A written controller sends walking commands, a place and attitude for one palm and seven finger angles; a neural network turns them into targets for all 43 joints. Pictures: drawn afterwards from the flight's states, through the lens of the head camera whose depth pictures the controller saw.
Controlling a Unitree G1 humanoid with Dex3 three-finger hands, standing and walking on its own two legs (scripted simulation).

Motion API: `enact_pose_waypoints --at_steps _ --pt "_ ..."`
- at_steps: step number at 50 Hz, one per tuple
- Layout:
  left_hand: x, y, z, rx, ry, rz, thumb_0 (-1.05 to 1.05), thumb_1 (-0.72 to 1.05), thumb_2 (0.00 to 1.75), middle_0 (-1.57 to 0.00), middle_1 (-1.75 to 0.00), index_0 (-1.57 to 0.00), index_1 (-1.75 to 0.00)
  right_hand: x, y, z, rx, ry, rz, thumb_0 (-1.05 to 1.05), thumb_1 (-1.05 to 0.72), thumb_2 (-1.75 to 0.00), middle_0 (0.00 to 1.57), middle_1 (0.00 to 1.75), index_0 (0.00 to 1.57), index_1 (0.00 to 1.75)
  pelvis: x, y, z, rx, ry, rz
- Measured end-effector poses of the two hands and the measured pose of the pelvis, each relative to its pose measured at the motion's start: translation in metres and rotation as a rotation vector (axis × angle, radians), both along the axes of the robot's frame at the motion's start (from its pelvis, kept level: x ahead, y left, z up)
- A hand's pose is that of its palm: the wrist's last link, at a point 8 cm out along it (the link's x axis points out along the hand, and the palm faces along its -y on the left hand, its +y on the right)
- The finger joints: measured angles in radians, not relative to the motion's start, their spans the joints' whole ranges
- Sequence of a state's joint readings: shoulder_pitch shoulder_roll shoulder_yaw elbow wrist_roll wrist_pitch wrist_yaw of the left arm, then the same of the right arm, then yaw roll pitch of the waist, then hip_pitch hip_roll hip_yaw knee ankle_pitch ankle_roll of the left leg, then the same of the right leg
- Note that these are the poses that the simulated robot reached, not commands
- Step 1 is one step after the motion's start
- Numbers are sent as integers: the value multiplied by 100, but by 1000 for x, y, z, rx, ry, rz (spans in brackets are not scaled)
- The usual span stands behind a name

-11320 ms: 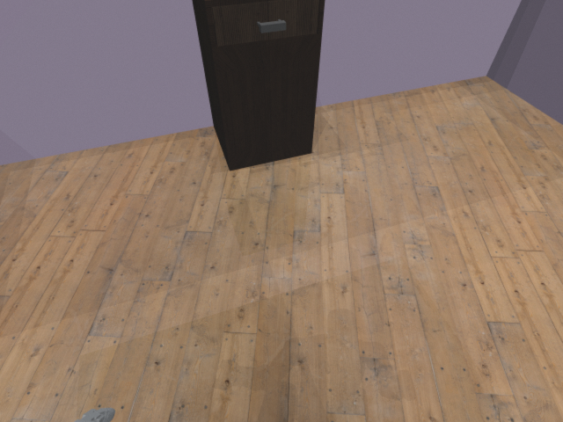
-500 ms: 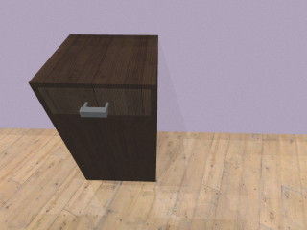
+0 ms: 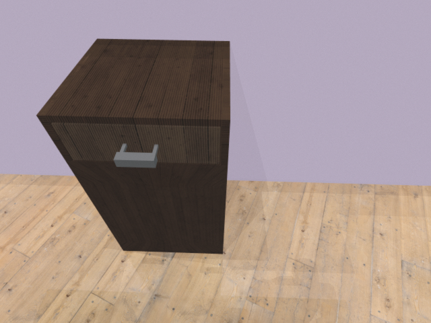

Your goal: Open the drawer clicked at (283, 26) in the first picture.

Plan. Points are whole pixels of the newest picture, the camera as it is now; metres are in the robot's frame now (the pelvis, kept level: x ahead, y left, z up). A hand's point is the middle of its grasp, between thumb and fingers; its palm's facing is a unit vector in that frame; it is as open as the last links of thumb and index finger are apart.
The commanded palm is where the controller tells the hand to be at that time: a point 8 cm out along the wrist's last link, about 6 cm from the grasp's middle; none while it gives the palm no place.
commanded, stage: come to a stop and stand still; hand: left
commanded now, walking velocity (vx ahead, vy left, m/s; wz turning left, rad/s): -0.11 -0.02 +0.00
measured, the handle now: (138, 153) +0.52 +0.24 -0.03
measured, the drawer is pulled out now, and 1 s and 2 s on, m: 0.00 0.00 0.00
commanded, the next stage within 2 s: look again from close up in 0.74 s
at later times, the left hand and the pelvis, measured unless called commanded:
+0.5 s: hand out of the picture -0.01 +0.17 -0.17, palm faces +0.00 -0.98 -0.20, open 7.4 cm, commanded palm none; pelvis -0.01 +0.00 +0.00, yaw -1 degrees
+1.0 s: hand out of the picture -0.01 +0.14 -0.17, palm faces +0.00 -0.98 -0.18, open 7.3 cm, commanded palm none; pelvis +0.01 -0.02 +0.01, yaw -1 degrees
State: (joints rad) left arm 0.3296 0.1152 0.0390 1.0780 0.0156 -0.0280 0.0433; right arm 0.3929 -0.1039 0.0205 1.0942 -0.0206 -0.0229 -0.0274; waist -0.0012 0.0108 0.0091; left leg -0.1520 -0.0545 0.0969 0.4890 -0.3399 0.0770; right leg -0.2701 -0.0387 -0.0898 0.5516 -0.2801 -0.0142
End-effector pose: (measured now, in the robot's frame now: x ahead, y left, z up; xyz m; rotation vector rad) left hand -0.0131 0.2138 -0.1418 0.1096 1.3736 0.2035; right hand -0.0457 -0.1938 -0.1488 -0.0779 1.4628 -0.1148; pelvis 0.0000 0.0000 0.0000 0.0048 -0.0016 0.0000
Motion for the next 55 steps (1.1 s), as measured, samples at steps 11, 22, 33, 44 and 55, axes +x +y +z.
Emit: enact_pose_waypoints --at_steps 11,22,33,44,55 --pt "7 6 3 4 23 -19 1 93 90 -20 -30 -20 -30 36 -11 5 -56 -70 13 2 -93 -90 20 29 20 30 0 5 5 -2 -20 -17" --pt "1 7 2 0 5 -84 0 91 90 -20 -30 -20 -30 46 -28 6 -67 -163 43 1 -92 -90 20 29 20 30 -12 4 1 -8 -17 -23" --pt "4 2 7 5 9 -88 1 92 90 -20 -30 -20 -30 29 -24 4 -35 -106 44 1 -91 -90 20 29 20 30 -10 -2 5 0 -20 -26" --pt "2 -13 6 -9 57 -76 1 92 90 -20 -30 -20 -30 6 -22 3 -10 5 22 0 -91 -90 20 29 20 30 0 -12 6 1 -11 -24" --pt "5 -30 4 -24 81 -65 1 92 90 -20 -30 -20 -30 14 -27 3 -10 18 9 0 -91 -90 20 29 20 30 11 -21 6 1 -9 -24"
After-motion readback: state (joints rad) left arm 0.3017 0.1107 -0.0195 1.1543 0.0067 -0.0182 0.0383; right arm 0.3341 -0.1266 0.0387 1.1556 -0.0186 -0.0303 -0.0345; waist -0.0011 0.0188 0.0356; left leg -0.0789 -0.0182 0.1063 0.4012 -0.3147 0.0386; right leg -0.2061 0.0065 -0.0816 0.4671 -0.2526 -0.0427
